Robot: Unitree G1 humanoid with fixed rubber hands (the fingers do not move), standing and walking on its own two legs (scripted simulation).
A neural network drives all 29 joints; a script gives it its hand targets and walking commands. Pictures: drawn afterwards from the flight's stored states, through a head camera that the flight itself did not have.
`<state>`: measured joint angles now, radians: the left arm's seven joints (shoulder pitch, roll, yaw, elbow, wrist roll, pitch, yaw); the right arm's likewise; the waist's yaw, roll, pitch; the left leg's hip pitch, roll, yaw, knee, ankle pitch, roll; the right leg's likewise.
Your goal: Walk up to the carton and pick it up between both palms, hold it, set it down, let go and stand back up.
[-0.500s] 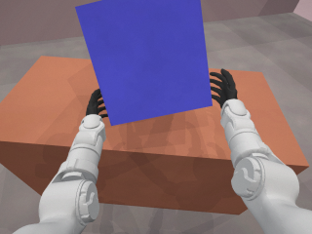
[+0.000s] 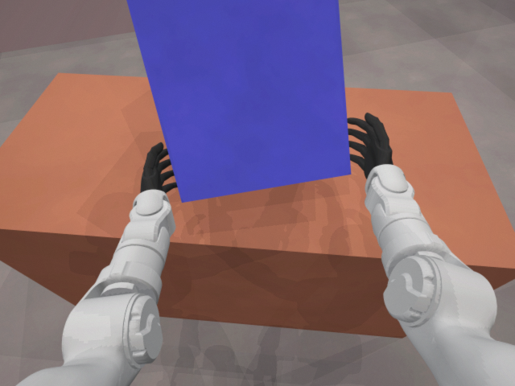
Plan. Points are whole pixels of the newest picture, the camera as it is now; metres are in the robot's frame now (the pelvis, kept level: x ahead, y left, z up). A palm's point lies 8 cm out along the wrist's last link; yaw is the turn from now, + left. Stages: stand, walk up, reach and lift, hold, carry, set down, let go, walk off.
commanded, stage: set down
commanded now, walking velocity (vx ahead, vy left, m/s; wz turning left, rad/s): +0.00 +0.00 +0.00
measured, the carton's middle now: (250, 93) +0.61 +0.10 +0.10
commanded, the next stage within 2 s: none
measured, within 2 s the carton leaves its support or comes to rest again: rests again in 1.26 s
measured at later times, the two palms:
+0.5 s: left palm (167, 183) +0.42 +0.21 +0.05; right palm (381, 171) +0.49 -0.15 +0.05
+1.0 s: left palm (170, 204) +0.40 +0.21 +0.01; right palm (379, 194) +0.47 -0.15 +0.02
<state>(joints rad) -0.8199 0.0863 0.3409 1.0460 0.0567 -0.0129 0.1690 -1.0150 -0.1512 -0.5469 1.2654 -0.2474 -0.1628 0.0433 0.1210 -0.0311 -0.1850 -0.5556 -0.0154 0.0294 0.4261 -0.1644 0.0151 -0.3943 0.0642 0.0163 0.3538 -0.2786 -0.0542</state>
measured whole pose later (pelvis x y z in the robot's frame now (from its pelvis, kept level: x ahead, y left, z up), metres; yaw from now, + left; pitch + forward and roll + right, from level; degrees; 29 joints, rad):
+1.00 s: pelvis -0.02 -0.02 -0.01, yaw +1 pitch +28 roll +2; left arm -0.98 0.19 0.37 1.37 -0.05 -0.29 0.04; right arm -1.06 -0.16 -0.55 1.31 -0.26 -0.25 0.05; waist 0.10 -0.02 -0.22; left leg -0.79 -0.01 0.03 0.43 -0.12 0.00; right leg -0.71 0.06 -0.02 0.53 -0.31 -0.03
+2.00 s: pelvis -0.06 -0.01 -0.03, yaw +1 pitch +42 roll +1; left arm -0.92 0.18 0.22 0.95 -0.27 -0.12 0.11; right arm -1.03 -0.38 -0.22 1.18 -0.01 -0.22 0.06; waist 0.16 0.04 -0.30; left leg -1.12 -0.01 0.03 0.43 -0.03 0.01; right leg -1.06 0.06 -0.02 0.57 -0.23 -0.06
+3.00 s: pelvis -0.14 +0.05 -0.03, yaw -6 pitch +19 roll -3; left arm -0.51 0.15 0.11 0.38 -0.11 0.24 0.23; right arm -0.68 -0.40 -0.15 0.95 0.28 -0.05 0.19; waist 0.09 -0.11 -0.18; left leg -0.85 -0.02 0.03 0.58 -0.08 0.03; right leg -0.77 0.04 -0.01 0.61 -0.20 -0.06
